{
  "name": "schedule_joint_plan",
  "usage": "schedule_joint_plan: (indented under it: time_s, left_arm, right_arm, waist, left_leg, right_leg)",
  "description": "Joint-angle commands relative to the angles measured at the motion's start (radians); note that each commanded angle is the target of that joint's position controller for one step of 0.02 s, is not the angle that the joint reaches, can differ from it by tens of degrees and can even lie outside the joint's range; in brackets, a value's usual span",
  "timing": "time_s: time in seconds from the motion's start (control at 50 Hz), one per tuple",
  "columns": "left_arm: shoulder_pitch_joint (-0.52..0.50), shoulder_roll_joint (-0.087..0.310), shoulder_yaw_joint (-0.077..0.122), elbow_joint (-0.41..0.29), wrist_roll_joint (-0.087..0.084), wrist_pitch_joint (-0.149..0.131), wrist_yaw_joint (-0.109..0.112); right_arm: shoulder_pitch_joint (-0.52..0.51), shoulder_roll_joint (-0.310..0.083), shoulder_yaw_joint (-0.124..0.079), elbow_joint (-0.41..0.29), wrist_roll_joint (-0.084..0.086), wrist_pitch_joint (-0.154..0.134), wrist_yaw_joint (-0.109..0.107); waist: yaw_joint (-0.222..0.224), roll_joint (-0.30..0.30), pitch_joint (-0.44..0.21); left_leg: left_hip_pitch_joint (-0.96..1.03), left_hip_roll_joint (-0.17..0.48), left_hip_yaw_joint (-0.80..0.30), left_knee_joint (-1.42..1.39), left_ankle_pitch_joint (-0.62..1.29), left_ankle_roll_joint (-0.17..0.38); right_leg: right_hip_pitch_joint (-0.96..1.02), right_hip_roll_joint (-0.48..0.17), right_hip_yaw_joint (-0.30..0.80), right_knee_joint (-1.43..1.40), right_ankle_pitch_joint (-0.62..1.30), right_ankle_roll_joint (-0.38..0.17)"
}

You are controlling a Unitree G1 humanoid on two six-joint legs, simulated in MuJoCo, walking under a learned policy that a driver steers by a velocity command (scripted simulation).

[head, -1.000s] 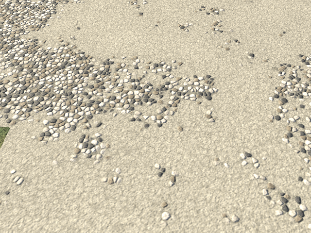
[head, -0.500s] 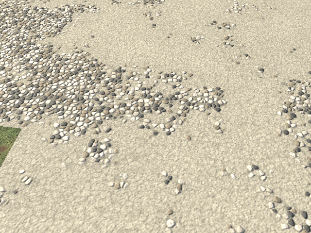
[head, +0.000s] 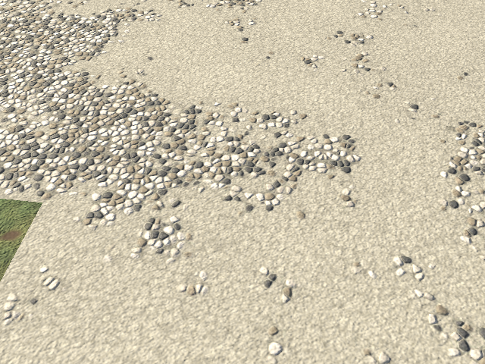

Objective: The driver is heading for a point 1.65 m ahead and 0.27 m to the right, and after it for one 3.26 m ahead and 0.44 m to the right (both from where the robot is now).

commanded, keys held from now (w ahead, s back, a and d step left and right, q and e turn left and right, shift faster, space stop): no key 0.38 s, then w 0.62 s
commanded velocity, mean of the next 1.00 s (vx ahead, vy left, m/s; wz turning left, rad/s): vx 0.20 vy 0.00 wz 0.00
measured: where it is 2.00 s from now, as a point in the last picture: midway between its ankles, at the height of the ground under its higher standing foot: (258, 264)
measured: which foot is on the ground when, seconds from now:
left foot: down 0.00-0.60, up 0.62-1.00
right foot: down 0.00-1.00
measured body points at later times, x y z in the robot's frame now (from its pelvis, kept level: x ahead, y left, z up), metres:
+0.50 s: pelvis +0.01 -0.01 +0.00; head +0.01 -0.01 +0.45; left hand +0.02 +0.25 -0.15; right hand +0.02 -0.26 -0.15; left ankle -0.02 +0.12 -0.73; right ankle +0.01 -0.15 -0.73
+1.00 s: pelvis +0.19 -0.02 +0.00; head +0.22 -0.03 +0.44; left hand +0.07 +0.21 -0.13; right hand +0.43 -0.24 -0.10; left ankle +0.37 +0.11 -0.71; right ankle +0.02 -0.13 -0.74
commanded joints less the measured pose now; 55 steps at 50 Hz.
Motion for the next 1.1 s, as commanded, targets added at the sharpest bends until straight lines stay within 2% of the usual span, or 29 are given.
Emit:
schedule_joint_plan:
  time_s: [0.02, 0.38, 0.4, 0.42, 0.46, 0.48, 0.5, 0.52, 0.54, 0.56, 0.58, 0.6, 0.62, 0.64, 0.66, 0.68, 0.7, 0.72, 0.74, 0.76, 0.8, 0.86, 0.92, 0.98, 1.02, 1.04, 1.06, 1.08, 1.1]
  left_arm:
    - [0.012, 0.112, 0.019, -0.014, -0.001, -0.006, 0.006]
    - [0.047, 0.08, 0.009, 0.051, -0.002, 0.002, 0.012]
    - [0.066, 0.066, 0.005, 0.061, -0.002, 0.003, 0.012]
    - [0.07, 0.063, 0.005, 0.064, -0.007, 0.004, 0.013]
    - [0.048, 0.067, 0.007, 0.045, -0.012, -0.007, 0.012]
    - [0.026, 0.05, 0.003, 0.028, -0.013, -0.022, 0.006]
    - [0.02, 0.025, -0.003, 0.016, -0.015, -0.042, -0.003]
    - [0.013, 0.024, -0.003, 0.007, -0.019, -0.059, -0.013]
    - [0.024, 0.024, -0.002, 0.004, -0.026, -0.074, -0.023]
    - [0.062, 0.014, -0.004, 0.011, -0.033, -0.085, -0.03]
    - [0.149, 0.014, 0.0, 0.043, -0.034, -0.093, -0.034]
    - [0.234, 0.038, 0.012, 0.082, -0.024, -0.096, -0.036]
    - [0.364, 0.114, 0.034, 0.11, -0.018, -0.098, -0.034]
    - [0.459, 0.235, 0.056, 0.114, -0.012, -0.108, -0.05]
    - [0.375, 0.17, 0.033, 0.091, 0.003, -0.122, -0.053]
    - [0.302, 0.113, 0.019, 0.059, -0.005, -0.129, -0.053]
    - [0.259, 0.099, 0.013, 0.039, -0.009, -0.13, -0.056]
    - [0.238, 0.087, 0.007, 0.028, -0.012, -0.127, -0.059]
    - [0.251, 0.055, -0.004, 0.028, -0.008, -0.119, -0.057]
    - [0.282, 0.041, -0.009, 0.033, -0.003, -0.112, -0.053]
    - [0.321, 0.059, -0.01, 0.034, 0.0, -0.1, -0.039]
    - [0.317, 0.101, -0.006, 0.012, 0.004, -0.089, -0.022]
    - [0.35, 0.125, 0.003, 0.014, -0.007, -0.09, -0.017]
    - [0.344, 0.133, 0.013, 0.015, -0.019, -0.086, -0.015]
    - [0.315, 0.156, 0.024, 0.002, -0.013, -0.077, -0.015]
    - [0.297, 0.162, 0.027, -0.005, -0.006, -0.068, -0.016]
    - [0.283, 0.152, 0.022, -0.019, 0.001, -0.061, -0.018]
    - [0.299, 0.109, 0.005, -0.048, 0.021, -0.062, -0.02]
    - [0.438, -0.056, -0.035, -0.044, 0.001, -0.086, -0.034]
  right_arm:
    - [0.026, -0.104, -0.022, -0.025, 0.001, -0.011, -0.005]
    - [0.073, -0.087, -0.005, 0.093, 0.006, -0.01, -0.013]
    - [0.091, -0.08, -0.004, 0.107, 0.006, -0.008, -0.015]
    - [0.096, -0.096, -0.009, 0.113, 0.012, -0.004, -0.018]
    - [0.104, -0.141, -0.023, 0.107, 0.023, -0.003, -0.022]
    - [0.13, -0.164, -0.03, 0.11, 0.029, -0.01, -0.021]
    - [0.148, -0.191, -0.04, 0.114, 0.034, -0.019, -0.019]
    - [0.144, -0.199, -0.046, 0.114, 0.038, -0.028, -0.018]
    - [0.112, -0.188, -0.043, 0.103, 0.036, -0.033, -0.016]
    - [0.064, -0.179, -0.04, 0.088, 0.04, -0.036, -0.012]
    - [0.003, -0.165, -0.036, 0.069, 0.048, -0.034, -0.008]
    - [-0.028, -0.143, -0.031, 0.053, 0.046, -0.036, -0.006]
    - [-0.05, -0.076, -0.013, 0.035, 0.035, -0.046, -0.002]
    - [-0.061, -0.06, -0.012, -0.011, 0.041, -0.066, -0.01]
    - [-0.049, -0.098, -0.02, -0.005, 0.059, -0.081, -0.007]
    - [-0.029, -0.099, -0.021, 0.009, 0.064, -0.091, 0.005]
    - [-0.018, -0.097, -0.024, 0.026, 0.054, -0.098, 0.012]
    - [-0.045, -0.115, -0.033, 0.023, 0.043, -0.103, 0.014]
    - [-0.071, -0.124, -0.04, 0.018, 0.034, -0.104, 0.021]
    - [-0.08, -0.11, -0.04, 0.018, 0.032, -0.102, 0.029]
    - [-0.129, -0.074, -0.032, 0.001, 0.03, -0.094, 0.039]
    - [-0.278, -0.036, -0.011, -0.056, 0.032, -0.091, 0.044]
    - [-0.36, -0.052, -0.006, -0.086, 0.04, -0.09, 0.055]
    - [-0.388, -0.083, -0.011, -0.109, 0.042, -0.096, 0.068]
    - [-0.315, -0.127, -0.031, -0.098, 0.039, -0.1, 0.07]
    - [-0.197, -0.16, -0.05, -0.065, 0.039, -0.099, 0.065]
    - [-0.023, -0.199, -0.074, -0.011, 0.044, -0.093, 0.057]
    - [0.153, -0.274, -0.093, 0.026, 0.031, -0.085, 0.044]
    - [0.192, -0.303, -0.091, 0.05, 0.016, -0.085, 0.058]
  waist:
    - [-0.002, 0.01, -0.011]
    - [-0.005, 0.002, 0.009]
    - [-0.005, 0.01, -0.013]
    - [-0.009, 0.026, 0.003]
    - [-0.025, 0.082, 0.077]
    - [-0.039, 0.129, 0.105]
    - [-0.043, 0.19, 0.113]
    - [-0.042, 0.201, 0.136]
    - [-0.021, 0.192, 0.148]
    - [0.013, 0.187, 0.151]
    - [0.063, 0.158, 0.136]
    - [0.088, 0.091, 0.11]
    - [0.122, -0.122, 0.045]
    - [0.131, -0.329, 0.016]
    - [0.078, -0.2, 0.059]
    - [0.045, -0.129, 0.104]
    - [0.028, -0.1, 0.098]
    - [0.023, -0.086, 0.101]
    - [0.028, -0.092, 0.087]
    - [0.032, -0.106, 0.068]
    - [0.041, -0.096, 0.057]
    - [0.063, -0.082, 0.088]
    - [0.072, -0.103, 0.115]
    - [0.04, -0.1, 0.119]
    - [-0.021, -0.121, 0.041]
    - [-0.087, -0.134, -0.041]
    - [-0.168, -0.124, -0.148]
    - [-0.208, 0.016, -0.291]
    - [-0.112, 0.308, -0.451]
  left_leg:
    - [-0.056, 0.042, -0.036, -0.114, 0.163, 0.014]
    - [-0.064, 0.031, -0.014, -0.123, 0.141, 0.006]
    - [-0.055, 0.024, -0.009, -0.136, 0.033, 0.009]
    - [-0.068, 0.019, -0.017, -0.147, -0.15, 0.025]
    - [-0.124, 0.08, -0.118, -0.212, -0.47, 0.085]
    - [-0.118, 0.15, -0.219, -0.264, -0.55, 0.126]
    - [-0.105, 0.235, -0.338, -0.322, -0.585, 0.174]
    - [-0.136, 0.292, -0.419, -0.354, -0.566, 0.211]
    - [-0.153, 0.304, -0.425, -0.356, -0.521, 0.218]
    - [-0.181, 0.285, -0.377, -0.328, -0.465, 0.198]
    - [-0.25, 0.225, -0.282, -0.274, -0.391, 0.156]
    - [-0.303, 0.146, -0.179, -0.148, -0.259, 0.114]
    - [-0.406, 0.034, -0.009, 0.176, -0.13, 0.047]
    - [-0.572, -0.044, 0.029, 0.431, -0.243, 0.025]
    - [-0.634, 0.016, -0.06, 0.607, -0.237, 0.042]
    - [-0.675, 0.061, -0.074, 0.661, -0.133, 0.064]
    - [-0.675, 0.093, -0.052, 0.648, -0.041, 0.076]
    - [-0.681, 0.118, -0.036, 0.604, 0.03, 0.075]
    - [-0.647, 0.133, -0.016, 0.562, 0.08, 0.069]
    - [-0.623, 0.133, 0.009, 0.531, 0.113, 0.057]
    - [-0.618, 0.126, 0.044, 0.451, 0.161, 0.028]
    - [-0.541, 0.098, 0.078, 0.224, 0.26, 0.0]
    - [-0.455, 0.071, 0.097, 0.098, 0.324, 0.005]
    - [-0.432, 0.069, 0.071, 0.025, 0.313, 0.045]
    - [-0.299, 0.029, 0.092, 0.017, 0.269, 0.08]
    - [-0.145, -0.004, 0.113, 0.027, 0.248, 0.104]
    - [0.09, -0.006, 0.108, 0.024, 0.253, 0.133]
    - [0.404, 0.206, -0.151, 0.035, 0.169, 0.196]
    - [0.64, 0.424, -0.675, -0.159, -0.123, 0.355]
  right_leg:
    - [0.034, 0.002, -0.009, -0.059, 0.154, -0.021]
    - [0.027, 0.014, -0.021, -0.071, 0.14, -0.027]
    - [0.033, 0.03, -0.039, -0.067, 0.048, -0.029]
    - [0.006, 0.058, -0.068, -0.035, -0.096, -0.038]
    - [-0.111, 0.083, -0.096, 0.05, -0.315, -0.062]
    - [-0.171, 0.082, -0.107, 0.119, -0.294, -0.068]
    - [-0.203, 0.074, -0.119, 0.215, -0.216, -0.071]
    - [-0.208, 0.041, -0.09, 0.27, -0.183, -0.087]
    - [-0.197, 0.023, -0.08, 0.26, -0.199, -0.108]
    - [-0.13, 0.018, -0.086, 0.156, -0.207, -0.13]
    - [0.035, 0.033, -0.1, 0.0, -0.144, -0.142]
    - [0.168, 0.038, -0.066, -0.068, -0.061, -0.132]
    - [0.301, -0.129, 0.208, -0.202, -0.167, -0.178]
    - [0.368, -0.333, 0.627, -0.357, -0.277, -0.311]
    - [0.317, -0.371, 0.681, -0.368, -0.312, -0.34]
    - [0.296, -0.331, 0.558, -0.359, -0.285, -0.309]
    - [0.292, -0.28, 0.44, -0.363, -0.22, -0.269]
    - [0.295, -0.25, 0.352, -0.371, -0.103, -0.241]
    - [0.29, -0.211, 0.263, -0.376, 0.022, -0.217]
    - [0.295, -0.185, 0.2, -0.375, 0.132, -0.211]
    - [0.297, -0.166, 0.126, -0.375, 0.279, -0.221]
    - [0.204, -0.148, 0.061, -0.409, 0.291, -0.225]
    - [0.173, -0.167, 0.039, -0.437, 0.273, -0.233]
    - [0.261, -0.213, 0.023, -0.398, 0.371, -0.217]
    - [0.315, -0.223, 0.0, -0.278, 0.679, -0.194]
    - [0.308, -0.204, -0.025, -0.133, 0.857, -0.178]
    - [0.222, -0.16, -0.052, 0.075, 0.883, -0.15]
    - [-0.026, -0.091, -0.081, 0.409, 0.527, -0.124]
    - [-0.343, 0.104, -0.009, 0.738, -0.266, -0.077]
